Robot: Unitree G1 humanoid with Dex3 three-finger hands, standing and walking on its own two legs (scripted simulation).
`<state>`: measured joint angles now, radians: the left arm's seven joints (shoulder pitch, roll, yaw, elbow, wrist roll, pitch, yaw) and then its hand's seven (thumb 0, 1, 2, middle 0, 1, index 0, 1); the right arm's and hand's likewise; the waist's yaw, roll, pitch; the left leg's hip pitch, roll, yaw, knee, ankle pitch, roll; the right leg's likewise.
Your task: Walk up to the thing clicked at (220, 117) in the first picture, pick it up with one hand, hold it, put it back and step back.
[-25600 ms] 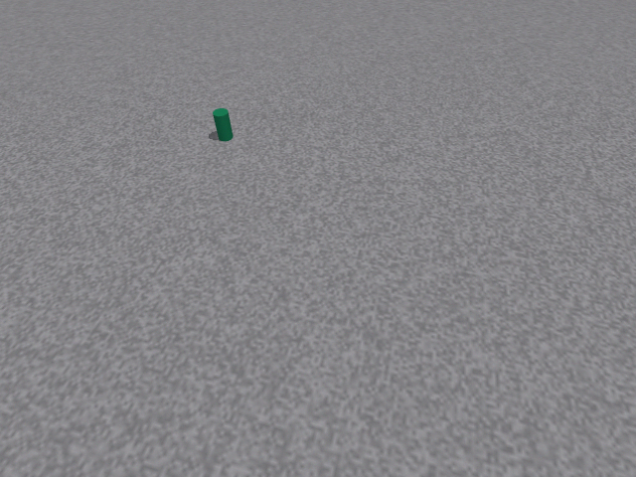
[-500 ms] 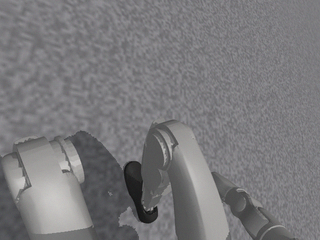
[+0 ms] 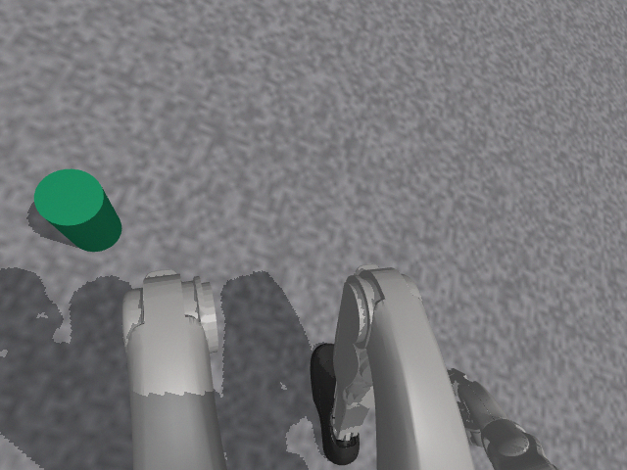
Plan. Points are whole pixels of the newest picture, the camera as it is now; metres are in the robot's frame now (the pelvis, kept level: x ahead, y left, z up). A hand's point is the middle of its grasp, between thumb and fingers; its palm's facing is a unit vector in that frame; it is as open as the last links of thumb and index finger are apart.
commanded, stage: home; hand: left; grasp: from the side
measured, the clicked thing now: (84, 214) +0.43 +0.32 -0.25
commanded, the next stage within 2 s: none
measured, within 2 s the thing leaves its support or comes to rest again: neither
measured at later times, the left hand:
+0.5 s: hand out of the picture +0.25 +0.34 +0.11, palm faces +0.36 -0.80 -0.48, open 17.1 cm
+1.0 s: hand out of the picture +0.24 +0.24 +0.31, palm faces +0.31 -0.89 -0.33, open 17.4 cm
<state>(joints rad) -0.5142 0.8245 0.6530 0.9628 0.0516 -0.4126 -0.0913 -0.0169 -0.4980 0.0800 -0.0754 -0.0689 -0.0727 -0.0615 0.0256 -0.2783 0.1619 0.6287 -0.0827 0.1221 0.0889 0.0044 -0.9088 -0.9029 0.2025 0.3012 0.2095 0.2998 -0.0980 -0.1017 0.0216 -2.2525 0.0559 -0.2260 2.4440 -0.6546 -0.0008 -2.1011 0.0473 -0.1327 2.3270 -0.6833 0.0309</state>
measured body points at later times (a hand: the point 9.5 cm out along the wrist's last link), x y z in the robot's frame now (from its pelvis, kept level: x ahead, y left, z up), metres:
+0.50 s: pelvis +0.03 -0.02 +0.20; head +0.19 +0.04 +0.62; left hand +0.23 +0.38 +0.14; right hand +0.26 -0.23 +0.09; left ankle +0.09 +0.13 -0.29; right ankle +0.11 -0.13 -0.29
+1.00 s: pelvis +0.09 +0.01 +0.37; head +0.13 +0.03 +0.82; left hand +0.22 +0.28 +0.34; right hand +0.28 -0.20 +0.29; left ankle +0.09 +0.13 -0.30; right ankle +0.11 -0.13 -0.29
